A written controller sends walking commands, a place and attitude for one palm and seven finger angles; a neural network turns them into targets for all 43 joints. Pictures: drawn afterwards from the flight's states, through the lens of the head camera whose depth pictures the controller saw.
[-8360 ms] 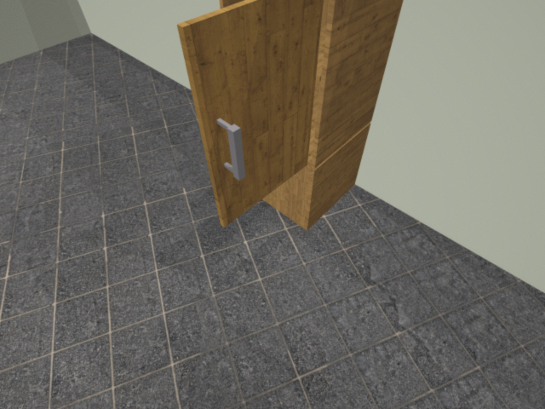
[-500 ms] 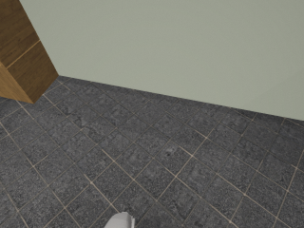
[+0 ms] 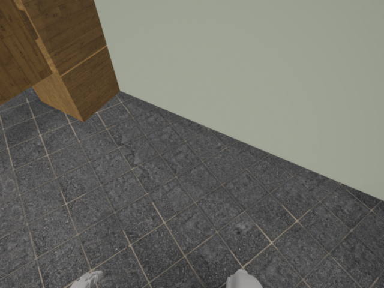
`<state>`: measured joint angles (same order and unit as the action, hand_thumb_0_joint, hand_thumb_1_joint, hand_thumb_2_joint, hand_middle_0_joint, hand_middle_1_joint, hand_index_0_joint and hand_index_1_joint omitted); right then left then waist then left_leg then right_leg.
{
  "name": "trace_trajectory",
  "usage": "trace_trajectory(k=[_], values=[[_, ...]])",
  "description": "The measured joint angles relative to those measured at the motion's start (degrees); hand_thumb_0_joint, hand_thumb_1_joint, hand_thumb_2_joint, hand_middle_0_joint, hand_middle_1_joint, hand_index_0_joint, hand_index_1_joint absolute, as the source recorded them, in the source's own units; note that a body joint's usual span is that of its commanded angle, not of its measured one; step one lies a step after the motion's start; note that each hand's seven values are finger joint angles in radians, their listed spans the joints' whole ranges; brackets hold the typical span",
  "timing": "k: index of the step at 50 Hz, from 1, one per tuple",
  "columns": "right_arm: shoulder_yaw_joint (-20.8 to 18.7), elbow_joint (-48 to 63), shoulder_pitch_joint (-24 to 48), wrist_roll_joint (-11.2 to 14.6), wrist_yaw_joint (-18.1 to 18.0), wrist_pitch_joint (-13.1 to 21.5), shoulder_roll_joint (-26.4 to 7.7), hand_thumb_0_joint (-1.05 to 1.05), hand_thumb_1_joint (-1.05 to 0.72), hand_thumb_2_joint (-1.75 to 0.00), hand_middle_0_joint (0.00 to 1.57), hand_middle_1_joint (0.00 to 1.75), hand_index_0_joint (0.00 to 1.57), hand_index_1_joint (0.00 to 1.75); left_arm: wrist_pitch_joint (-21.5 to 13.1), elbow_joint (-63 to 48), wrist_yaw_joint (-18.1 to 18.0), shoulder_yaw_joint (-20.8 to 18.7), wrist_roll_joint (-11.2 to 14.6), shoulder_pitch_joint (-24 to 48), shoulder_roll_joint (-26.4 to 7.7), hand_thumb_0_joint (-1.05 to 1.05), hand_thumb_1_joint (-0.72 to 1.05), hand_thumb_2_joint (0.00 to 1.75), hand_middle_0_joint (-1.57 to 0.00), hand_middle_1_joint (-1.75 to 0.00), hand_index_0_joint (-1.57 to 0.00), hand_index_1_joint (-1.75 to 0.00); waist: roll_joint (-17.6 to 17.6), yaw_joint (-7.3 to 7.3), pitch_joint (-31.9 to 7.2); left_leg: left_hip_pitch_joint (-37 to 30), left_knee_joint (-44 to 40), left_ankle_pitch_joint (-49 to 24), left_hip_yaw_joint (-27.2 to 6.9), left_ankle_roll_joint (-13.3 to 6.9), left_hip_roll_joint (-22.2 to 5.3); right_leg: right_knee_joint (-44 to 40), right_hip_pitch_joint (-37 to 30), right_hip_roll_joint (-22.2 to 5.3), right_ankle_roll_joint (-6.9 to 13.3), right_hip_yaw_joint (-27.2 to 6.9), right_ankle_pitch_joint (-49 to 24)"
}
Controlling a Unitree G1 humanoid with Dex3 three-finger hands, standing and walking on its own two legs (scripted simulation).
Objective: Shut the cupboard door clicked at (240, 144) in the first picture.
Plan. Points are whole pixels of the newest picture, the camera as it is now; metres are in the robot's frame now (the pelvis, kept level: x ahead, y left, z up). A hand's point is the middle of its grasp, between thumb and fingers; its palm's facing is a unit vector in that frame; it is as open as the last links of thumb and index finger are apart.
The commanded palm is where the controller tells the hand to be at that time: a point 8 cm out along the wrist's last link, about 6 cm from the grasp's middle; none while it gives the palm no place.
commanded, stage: walk to a spot facing it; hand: left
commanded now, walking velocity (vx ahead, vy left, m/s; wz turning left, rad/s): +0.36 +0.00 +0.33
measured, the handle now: out of the picture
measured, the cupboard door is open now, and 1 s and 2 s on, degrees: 88 88 88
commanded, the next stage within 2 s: turn to face it in 1.30 s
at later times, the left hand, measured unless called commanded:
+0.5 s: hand out of the picture +0.11 +0.14 -0.17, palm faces +0.29 -0.94 -0.18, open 7.3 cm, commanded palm none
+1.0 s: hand (125, 148) +0.53 +0.26 -0.15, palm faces +0.20 -0.96 -0.18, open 7.4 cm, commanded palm none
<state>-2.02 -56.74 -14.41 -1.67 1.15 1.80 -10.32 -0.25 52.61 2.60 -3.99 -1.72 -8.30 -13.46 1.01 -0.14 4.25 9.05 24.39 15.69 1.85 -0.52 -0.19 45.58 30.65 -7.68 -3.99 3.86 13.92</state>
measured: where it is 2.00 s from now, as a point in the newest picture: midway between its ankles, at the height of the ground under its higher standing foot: (175, 179)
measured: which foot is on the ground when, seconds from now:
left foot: down 0.00-0.08, up 0.10-0.54, down 0.56-1.00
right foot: up 0.00-0.08, down 0.10-0.54, up 0.56-1.00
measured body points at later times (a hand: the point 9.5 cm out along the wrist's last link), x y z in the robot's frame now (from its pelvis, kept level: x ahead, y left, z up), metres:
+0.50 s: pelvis +0.22 -0.01 +0.00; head +0.26 +0.01 +0.44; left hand +0.09 +0.19 -0.16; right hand +0.40 -0.21 -0.14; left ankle +0.30 +0.12 -0.72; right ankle +0.13 -0.14 -0.74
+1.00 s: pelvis +0.44 +0.04 +0.00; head +0.46 +0.06 +0.45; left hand +0.52 +0.31 -0.14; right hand +0.43 -0.20 -0.15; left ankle +0.32 +0.12 -0.74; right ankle +0.58 -0.06 -0.72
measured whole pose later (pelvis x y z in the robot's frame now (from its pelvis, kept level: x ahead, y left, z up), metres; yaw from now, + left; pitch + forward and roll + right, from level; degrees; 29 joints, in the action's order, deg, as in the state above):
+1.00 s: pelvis +0.44 +0.04 +0.00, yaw +15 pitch +0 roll +1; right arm -2.0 -62.8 -23.4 -1.8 -0.4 3.6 -9.7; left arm -0.7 55.2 2.3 -3.0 -1.7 -3.5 -12.3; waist 1.8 3.0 2.7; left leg 0.6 18.7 18.5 5.7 -1.4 0.5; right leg 36.9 28.0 -5.6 -0.8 5.4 9.1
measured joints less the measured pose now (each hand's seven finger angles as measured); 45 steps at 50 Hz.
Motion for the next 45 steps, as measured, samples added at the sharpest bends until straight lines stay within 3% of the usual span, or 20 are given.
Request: trace_trajectory(k=[4,7,9,11,14,18,23,26,28,29,31,33,39,45], values=[[-0.5,-1.53,-3.23,0.06,0.06,-0.49,0.07,0.01,-0.9,-0.9,0.21,0.3,0.2,0.3,-1.22,-1.44,0.29,0.31,-0.13,1.14,-0.01,0.01,0.91,0.9,-0.2,-0.3,-0.2,-0.3,-0.42,1.33,-0.86,-1.37,4.41,5.56,-1.29,1.46,-0.52,-10.38,-6.52,2.27,0.31,1.67,-0.99],[-1.21,-3.02,-3.34,0.44,0.02,-1.52,-1.12,0.01,-0.9,-0.9,0.2,0.3,0.2,0.3,-3.21,-1.67,-0.39,0.69,-0.24,1.55,1.34,0.01,0.9,0.9,-0.2,-0.3,-0.2,-0.3,-2.21,1.61,0.0,6.0,25.28,12.82,-2.9,-0.35,-0.92,-8.38,-8.46,3.05,4.87,3.77,1.54],[-1.68,-3.69,-2.43,0.29,0.14,-2.03,-1.81,0.01,-0.91,-0.9,0.2,0.3,0.2,0.29,-3.46,-1.28,-1.14,1.06,-0.14,0.42,2.58,0.01,0.9,0.9,-0.2,-0.3,-0.2,-0.3,-2.82,1.86,0.32,11.99,37.6,9.1,-2.48,-0.62,-1.42,-9.92,-11.36,3.19,5.69,5.61,1.97],[-1.94,-3.75,-1.45,0.1,0.29,-2.23,-2.23,0.01,-0.91,-0.9,0.2,0.3,0.2,0.29,-3.68,-0.07,-1.7,1.3,-0.03,-1.49,3.78,0.01,0.9,0.9,-0.2,-0.3,-0.2,-0.3,-2.91,2.02,-0.17,16.72,42.1,3.87,-1.29,-0.05,-2.86,-13.88,-14.8,3.5,5.53,7.28,1.57],[-2.16,-2.89,0.01,0.07,0.58,-2.32,-2.04,0.01,-0.91,-0.9,0.2,0.3,0.19,0.29,-4.53,2.2,-2.89,0.43,0.36,-4.57,4.35,0.0,0.93,0.9,-0.2,-0.3,-0.2,-0.3,-2.0,1.74,-1.13,21.34,39.65,-0.39,0.06,0.99,-4.52,-20.27,-19.69,3.78,5.49,9.44,0.8],[-2.08,-1.56,2.96,0.08,1.08,-2.34,-1.69,0.01,-0.91,-0.9,0.2,0.3,0.19,0.29,-5.04,5.56,-2.83,0.78,0.19,-8.24,3.3,0.0,0.95,0.9,-0.2,-0.3,-0.2,-0.3,-0.98,0.46,-1.25,23.62,29.32,-3.02,1.57,1.45,-5.29,-25.87,-25.21,3.77,4.87,11.87,1.02],[-1.23,-0.28,8.49,0.17,1.74,-2.11,-1.38,0.01,-0.91,-0.9,0.2,0.3,0.19,0.29,-4.42,9.74,-2.64,1.8,0.14,-13.04,3.3,0.0,0.93,0.9,-0.2,-0.3,-0.2,-0.3,-0.54,-2.05,0.2,22.12,17.73,-3.85,3.63,0.18,-4.45,-27.25,-30.83,3.4,2.81,13.69,4.33],[-0.56,0.88,11.04,0.07,1.73,-1.08,-0.83,0.01,-0.91,-0.9,0.2,0.3,0.19,0.29,-3.66,11.88,-2.45,1.97,0.24,-16.15,3.35,0.0,0.92,0.9,-0.2,-0.3,-0.2,-0.3,0.57,-3.1,0.9,18.29,11.64,-2.78,5.87,-1.59,-2.46,-23.75,-33.01,1.57,0.92,14.12,8.65],[-0.19,2.31,11.62,-0.27,1.48,0.42,-1.23,0.01,-0.91,-0.9,0.2,0.3,0.19,0.29,-2.72,12.86,-2.04,2.13,0.53,-18.49,4.1,0.01,0.91,0.9,-0.2,-0.3,-0.2,-0.3,-0.42,-3.05,0.36,15.2,8.3,-5.6,6.13,-3.96,-2.12,-11.87,-29.56,-0.07,0.93,13.21,12.83],[-0.31,2.77,11.87,-0.23,0.92,1.13,-0.96,0.01,-0.91,-0.9,0.2,0.3,0.19,0.29,-1.9,13.18,-1.82,2.23,0.61,-18.25,4.1,0.01,0.91,0.9,-0.2,-0.3,-0.2,-0.3,-0.25,-2.64,0.89,15.72,11.06,-6.04,6.18,-4.66,-1.82,-1.89,-25.71,-0.67,1.51,10.14,13.88],[-0.13,2.95,11.16,0.06,0.07,1.72,-0.15,0.0,-0.91,-0.9,0.2,0.3,0.19,0.29,-0.73,12.94,-1.89,2.03,0.59,-16.39,3.59,0.01,0.91,0.9,-0.2,-0.3,-0.2,-0.3,0.75,-2.81,1.65,14.68,13.45,-2.78,6.41,-4.82,-0.99,15.17,-17.13,-0.25,2.54,3.78,13.32],[0.08,2.24,9.23,0.17,-0.57,1.69,0.43,0.0,-0.91,-0.9,0.2,0.3,0.2,0.29,-0.43,11.99,-1.84,1.55,0.25,-13.66,3.24,0.01,0.91,0.9,-0.2,-0.3,-0.2,-0.3,1.0,-2.92,1.39,12.17,11.4,-1.37,6.05,-4.44,-0.27,22.92,-9.84,-0.05,2.81,1.24,9.76],[-1.01,-1.23,2.21,0.68,-1.9,2.07,-0.18,-0.02,-0.95,-0.9,0.21,0.3,0.2,0.3,-0.79,6.91,-1.18,0.73,-0.25,-5.99,3.37,0.01,0.91,0.9,-0.2,-0.3,-0.2,-0.3,0.7,-1.86,-0.79,3.02,0.21,-3.07,4.65,-4.23,1.35,15.82,1.75,-1.11,2.15,-0.78,0.15],[-0.46,-4.11,-4.5,0.38,-1.6,2.01,-0.21,-0.01,-0.93,-0.9,0.2,0.3,0.2,0.29,-0.36,4.22,-0.6,0.73,-0.08,0.73,2.34,0.01,0.91,0.9,-0.2,-0.3,-0.2,-0.3,1.15,0.59,-1.95,-4.67,-6.66,-2.07,3.94,-3.0,1.68,2.02,2.68,-0.39,1.94,-0.18,-6.18]])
